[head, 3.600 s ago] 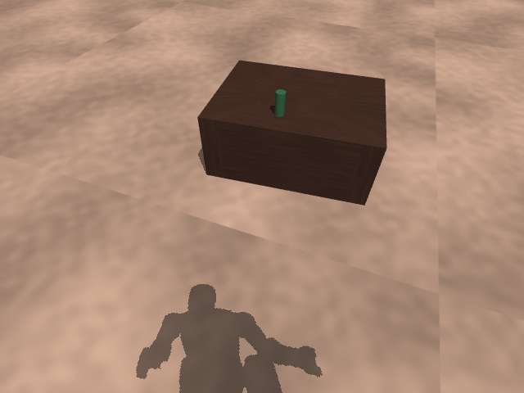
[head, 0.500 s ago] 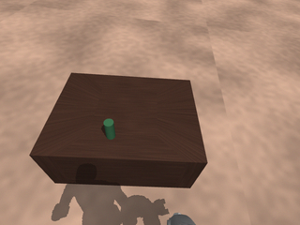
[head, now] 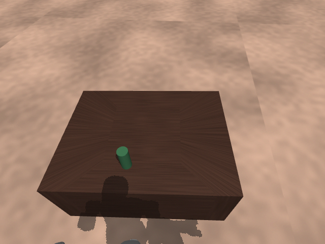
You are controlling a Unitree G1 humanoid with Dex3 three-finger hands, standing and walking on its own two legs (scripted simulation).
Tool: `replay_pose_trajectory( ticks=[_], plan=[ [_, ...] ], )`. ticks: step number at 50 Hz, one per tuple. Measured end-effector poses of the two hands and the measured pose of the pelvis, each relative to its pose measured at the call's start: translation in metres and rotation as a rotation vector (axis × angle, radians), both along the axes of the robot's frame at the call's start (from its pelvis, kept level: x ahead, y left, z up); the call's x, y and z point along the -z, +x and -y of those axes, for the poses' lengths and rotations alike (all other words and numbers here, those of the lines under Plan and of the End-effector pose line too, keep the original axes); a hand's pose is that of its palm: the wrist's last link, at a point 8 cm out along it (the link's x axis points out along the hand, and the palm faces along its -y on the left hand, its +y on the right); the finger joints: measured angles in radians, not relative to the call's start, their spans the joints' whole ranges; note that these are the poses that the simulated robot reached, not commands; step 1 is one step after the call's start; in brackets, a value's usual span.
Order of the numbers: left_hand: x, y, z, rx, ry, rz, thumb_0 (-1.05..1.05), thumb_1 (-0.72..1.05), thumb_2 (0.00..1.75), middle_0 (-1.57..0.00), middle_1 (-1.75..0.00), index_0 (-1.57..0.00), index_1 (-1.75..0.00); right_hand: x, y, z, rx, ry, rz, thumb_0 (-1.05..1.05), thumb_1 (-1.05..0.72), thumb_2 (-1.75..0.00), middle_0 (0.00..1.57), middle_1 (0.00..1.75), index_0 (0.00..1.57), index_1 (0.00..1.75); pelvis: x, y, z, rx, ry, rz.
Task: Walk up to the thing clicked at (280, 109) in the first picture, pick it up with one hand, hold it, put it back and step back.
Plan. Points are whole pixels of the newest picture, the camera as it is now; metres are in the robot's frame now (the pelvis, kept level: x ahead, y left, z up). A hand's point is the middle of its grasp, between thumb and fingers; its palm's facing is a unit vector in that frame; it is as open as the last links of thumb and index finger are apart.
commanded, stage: walk up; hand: left
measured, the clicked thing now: (124, 158) +0.53 +0.20 -0.31
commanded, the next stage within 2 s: stand in 1.90 s
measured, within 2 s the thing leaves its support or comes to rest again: neither
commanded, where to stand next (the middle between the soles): +0.07 -0.01 m, yaw +0 degrees
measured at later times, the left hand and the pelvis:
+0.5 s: hand out of the picture +0.05 +0.28 -0.15, palm faces +0.01 -0.94 -0.34, open 7.4 cm; pelvis +0.01 +0.02 +0.00, yaw +1 degrees
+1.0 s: hand out of the picture +0.12 +0.26 -0.14, palm faces -0.02 -0.95 -0.31, open 7.4 cm; pelvis +0.03 +0.01 +0.02, yaw +0 degrees
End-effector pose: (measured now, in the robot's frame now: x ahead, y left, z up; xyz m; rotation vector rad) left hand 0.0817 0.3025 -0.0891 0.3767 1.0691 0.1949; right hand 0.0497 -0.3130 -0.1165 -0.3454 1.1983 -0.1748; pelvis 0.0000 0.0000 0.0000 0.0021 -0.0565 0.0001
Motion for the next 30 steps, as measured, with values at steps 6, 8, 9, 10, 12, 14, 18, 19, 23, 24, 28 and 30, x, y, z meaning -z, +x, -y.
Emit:
replay_pose_trajectory(
  ticks=[6, 8, 9, 10, 12, 14, 18, 19, 23, 24, 28, 30],
  plan=[
    [0.033, 0.012, -0.022, -0.047, -0.058, -0.026, 0.01, 0.91, 0.89, -0.20, -0.30, -0.21, -0.30, -0.008, 0.006, -0.016, 0.006, -0.073, -0.009, 0.01, -0.90, -0.90, 0.20, 0.29, 0.20, 0.30, 0.011, 0.006, -0.019, -0.004, 0.008, 0.007],
    [0.039, 0.011, -0.024, -0.055, -0.079, -0.050, 0.01, 0.91, 0.89, -0.20, -0.30, -0.21, -0.30, -0.015, 0.010, -0.021, 0.000, -0.081, -0.004, 0.01, -0.90, -0.90, 0.20, 0.29, 0.21, 0.30, 0.008, 0.007, -0.023, -0.008, -0.011, 0.000],
    [0.041, 0.010, -0.025, -0.058, -0.086, -0.064, 0.01, 0.91, 0.89, -0.20, -0.30, -0.21, -0.30, -0.018, 0.013, -0.023, -0.004, -0.085, 0.000, 0.01, -0.90, -0.90, 0.20, 0.29, 0.21, 0.30, 0.007, 0.007, -0.024, -0.011, -0.017, -0.004],
    [0.043, 0.008, -0.026, -0.062, -0.092, -0.077, 0.01, 0.91, 0.89, -0.20, -0.30, -0.21, -0.30, -0.021, 0.017, -0.025, -0.011, -0.090, 0.004, 0.01, -0.90, -0.90, 0.20, 0.29, 0.21, 0.30, 0.006, 0.008, -0.024, -0.011, -0.020, -0.010],
    [0.046, 0.003, -0.028, -0.070, -0.098, -0.103, 0.01, 0.91, 0.89, -0.20, -0.30, -0.21, -0.30, -0.025, 0.025, -0.027, -0.023, -0.096, 0.017, 0.01, -0.90, -0.90, 0.20, 0.30, 0.21, 0.30, 0.005, 0.008, -0.025, -0.007, -0.020, -0.023],
    [0.047, -0.004, -0.029, -0.077, -0.093, -0.130, 0.01, 0.91, 0.89, -0.20, -0.30, -0.21, -0.30, -0.025, 0.034, -0.027, -0.032, -0.095, 0.032, 0.01, -0.90, -0.90, 0.20, 0.30, 0.21, 0.30, 0.004, 0.008, -0.025, -0.001, -0.020, -0.031],
    [0.043, -0.022, -0.026, -0.089, -0.073, -0.178, 0.01, 0.91, 0.89, -0.20, -0.30, -0.21, -0.30, -0.022, 0.050, -0.027, -0.030, -0.075, 0.061, 0.01, -0.90, -0.90, 0.20, 0.30, 0.21, 0.30, 0.002, 0.005, -0.024, 0.002, -0.044, -0.018],
    [0.041, -0.026, -0.025, -0.091, -0.071, -0.184, 0.01, 0.91, 0.89, -0.20, -0.30, -0.21, -0.30, -0.021, 0.053, -0.028, -0.029, -0.066, 0.069, 0.01, -0.90, -0.90, 0.20, 0.30, 0.21, 0.30, 0.001, 0.005, -0.023, 0.001, -0.042, -0.016],
    [0.032, -0.035, -0.023, -0.109, -0.060, -0.189, 0.01, 0.91, 0.89, -0.20, -0.30, -0.21, -0.30, -0.018, 0.064, -0.034, -0.042, -0.022, 0.091, 0.01, -0.90, -0.90, 0.20, 0.29, 0.21, 0.30, -0.003, 0.006, -0.018, -0.005, -0.023, -0.005],
    [0.030, -0.036, -0.022, -0.112, -0.057, -0.185, 0.01, 0.91, 0.89, -0.20, -0.30, -0.21, -0.30, -0.017, 0.066, -0.035, -0.046, -0.012, 0.094, 0.01, -0.90, -0.90, 0.20, 0.29, 0.21, 0.30, -0.004, 0.006, -0.017, -0.007, -0.022, -0.003],
    [0.022, -0.038, -0.017, -0.117, -0.049, -0.175, 0.01, 0.91, 0.89, -0.20, -0.30, -0.21, -0.30, -0.015, 0.073, -0.038, -0.051, 0.024, 0.107, 0.01, -0.90, -0.90, 0.20, 0.30, 0.21, 0.30, -0.007, 0.006, -0.012, -0.009, -0.018, 0.002],
    [0.019, -0.036, -0.014, -0.117, -0.047, -0.172, 0.01, 0.91, 0.89, -0.20, -0.30, -0.21, -0.30, -0.014, 0.074, -0.037, -0.048, 0.036, 0.106, 0.01, -0.90, -0.90, 0.20, 0.30, 0.21, 0.30, -0.009, 0.007, -0.010, -0.011, -0.016, 0.002]
  ],
)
